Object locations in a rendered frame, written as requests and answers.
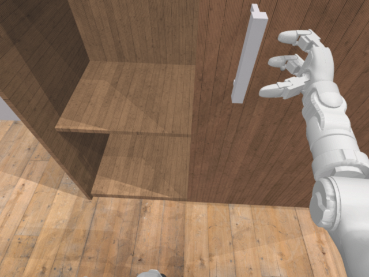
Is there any robot right upper arm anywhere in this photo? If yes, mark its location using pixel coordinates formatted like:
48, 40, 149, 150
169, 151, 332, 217
309, 176, 369, 277

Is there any handle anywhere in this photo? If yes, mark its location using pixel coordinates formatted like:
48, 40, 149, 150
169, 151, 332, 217
231, 3, 268, 103

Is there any wardrobe door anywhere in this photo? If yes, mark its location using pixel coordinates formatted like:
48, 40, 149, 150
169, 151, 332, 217
187, 0, 369, 208

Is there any right robot hand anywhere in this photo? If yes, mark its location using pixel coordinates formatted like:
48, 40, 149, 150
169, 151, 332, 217
259, 29, 334, 99

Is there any robot right forearm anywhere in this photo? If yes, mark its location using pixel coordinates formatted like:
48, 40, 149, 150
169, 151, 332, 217
302, 81, 369, 181

